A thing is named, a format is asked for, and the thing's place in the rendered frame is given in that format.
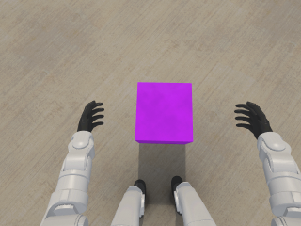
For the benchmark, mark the robot left forearm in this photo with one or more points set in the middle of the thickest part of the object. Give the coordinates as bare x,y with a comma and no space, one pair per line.
70,196

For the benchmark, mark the robot right hand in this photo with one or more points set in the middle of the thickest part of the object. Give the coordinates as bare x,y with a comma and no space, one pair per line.
258,124

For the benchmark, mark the robot left foot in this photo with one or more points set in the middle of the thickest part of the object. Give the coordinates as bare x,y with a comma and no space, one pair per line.
141,185

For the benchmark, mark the robot left hand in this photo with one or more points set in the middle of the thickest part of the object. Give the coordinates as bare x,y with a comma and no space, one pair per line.
87,118

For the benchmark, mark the robot right forearm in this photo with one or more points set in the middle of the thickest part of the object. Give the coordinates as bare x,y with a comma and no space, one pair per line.
282,175

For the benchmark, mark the left robot upper arm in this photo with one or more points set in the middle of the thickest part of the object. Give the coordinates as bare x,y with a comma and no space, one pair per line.
66,220

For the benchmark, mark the right robot upper arm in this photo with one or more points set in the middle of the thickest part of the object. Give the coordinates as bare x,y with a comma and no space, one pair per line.
285,221

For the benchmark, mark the robot right shin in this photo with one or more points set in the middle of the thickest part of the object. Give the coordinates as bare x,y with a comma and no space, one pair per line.
182,185

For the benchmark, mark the carton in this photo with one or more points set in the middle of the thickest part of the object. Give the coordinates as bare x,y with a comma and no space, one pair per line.
164,113

